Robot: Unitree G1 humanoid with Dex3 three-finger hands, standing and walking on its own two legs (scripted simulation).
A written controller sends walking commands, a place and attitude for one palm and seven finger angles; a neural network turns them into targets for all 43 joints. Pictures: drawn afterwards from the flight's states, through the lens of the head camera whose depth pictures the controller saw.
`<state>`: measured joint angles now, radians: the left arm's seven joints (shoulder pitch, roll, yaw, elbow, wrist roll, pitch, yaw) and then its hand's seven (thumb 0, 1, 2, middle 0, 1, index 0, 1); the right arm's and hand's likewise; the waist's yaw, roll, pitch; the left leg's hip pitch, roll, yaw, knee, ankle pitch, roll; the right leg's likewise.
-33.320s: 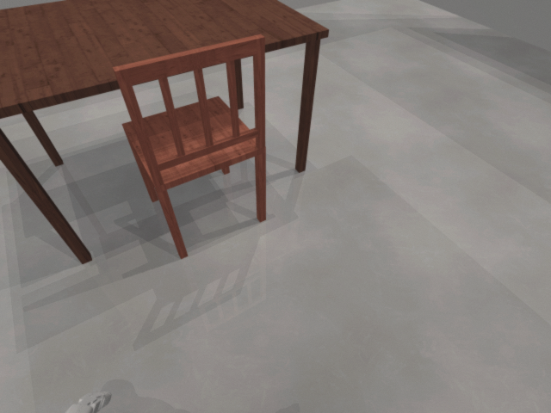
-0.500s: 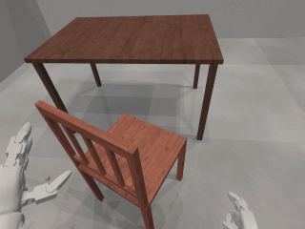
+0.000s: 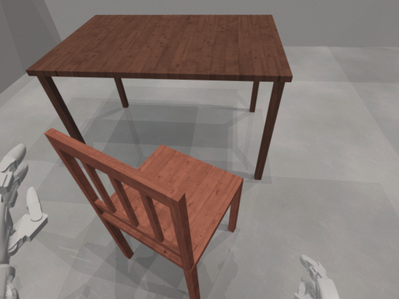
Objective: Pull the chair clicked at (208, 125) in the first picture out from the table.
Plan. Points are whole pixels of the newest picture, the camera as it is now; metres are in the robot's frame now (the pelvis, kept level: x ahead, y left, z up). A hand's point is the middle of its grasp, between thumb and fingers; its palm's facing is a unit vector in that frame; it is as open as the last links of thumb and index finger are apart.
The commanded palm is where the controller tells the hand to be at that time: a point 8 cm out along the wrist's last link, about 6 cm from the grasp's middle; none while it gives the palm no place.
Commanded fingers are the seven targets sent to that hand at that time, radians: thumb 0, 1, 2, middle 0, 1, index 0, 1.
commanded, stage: draw the hand back to the body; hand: left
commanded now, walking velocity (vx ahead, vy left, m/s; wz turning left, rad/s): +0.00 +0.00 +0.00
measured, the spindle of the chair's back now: (125, 201) +0.38 +0.27 -0.11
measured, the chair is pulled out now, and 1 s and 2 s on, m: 0.46 0.46 0.46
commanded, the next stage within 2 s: step back with the hand held close in 0.08 s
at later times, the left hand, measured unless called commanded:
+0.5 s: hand (49, 211) +0.20 +0.26 +0.15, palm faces +0.32 -0.78 -0.53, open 7.4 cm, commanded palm +0.13 +0.31 +0.18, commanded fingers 0.00 0.90 0.90 -0.20 -0.30 -0.20 -0.30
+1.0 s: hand (48, 248) +0.15 +0.23 +0.15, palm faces +0.34 -0.80 -0.50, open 7.4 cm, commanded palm +0.07 +0.29 +0.18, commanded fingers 0.00 0.90 0.90 -0.20 -0.30 -0.20 -0.30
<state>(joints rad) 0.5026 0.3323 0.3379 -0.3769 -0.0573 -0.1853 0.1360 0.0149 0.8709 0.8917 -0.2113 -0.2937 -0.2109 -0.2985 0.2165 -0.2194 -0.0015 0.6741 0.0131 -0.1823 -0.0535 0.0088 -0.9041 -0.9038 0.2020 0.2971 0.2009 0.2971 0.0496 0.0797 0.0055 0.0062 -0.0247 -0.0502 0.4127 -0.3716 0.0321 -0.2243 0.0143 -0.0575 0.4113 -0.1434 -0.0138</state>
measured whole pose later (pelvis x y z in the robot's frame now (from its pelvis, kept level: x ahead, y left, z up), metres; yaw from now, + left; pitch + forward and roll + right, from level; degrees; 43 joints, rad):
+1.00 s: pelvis -0.07 -0.01 -0.01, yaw +0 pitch +2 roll +1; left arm 0.57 0.42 0.41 -0.54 -0.02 -0.22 0.15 0.02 0.89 0.90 -0.22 -0.30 -0.22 -0.30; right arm 0.20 -0.22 0.01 0.58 0.01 -0.03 -0.05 0.01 -0.90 -0.90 0.20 0.30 0.20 0.30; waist -0.03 -0.04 0.03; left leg -0.29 -0.03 0.00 0.59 -0.34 0.02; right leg -0.46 -0.01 -0.05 0.52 -0.10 -0.03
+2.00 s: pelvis -0.25 -0.06 +0.00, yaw -3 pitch +2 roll +1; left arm 0.69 0.52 0.49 -0.61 -0.05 -0.21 0.15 0.02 0.88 0.90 -0.22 -0.30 -0.22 -0.30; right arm 0.22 -0.21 -0.03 0.61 0.03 -0.10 -0.09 0.01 -0.91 -0.90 0.20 0.30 0.20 0.30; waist -0.05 -0.08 0.02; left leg -0.30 0.01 0.05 0.51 -0.24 0.00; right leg -0.36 -0.03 -0.02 0.59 -0.33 0.01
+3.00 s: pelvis -0.24 -0.07 +0.00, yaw -5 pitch +1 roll +0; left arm 0.59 0.43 0.41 -0.50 -0.04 -0.20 0.15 0.02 0.89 0.90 -0.22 -0.30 -0.22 -0.30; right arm 0.17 -0.19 0.03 0.61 0.02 -0.10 -0.07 0.01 -0.90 -0.90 0.20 0.30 0.20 0.30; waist -0.02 -0.01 0.01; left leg -0.20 0.01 0.05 0.45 -0.27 0.01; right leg -0.20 0.02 -0.05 0.43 -0.25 -0.03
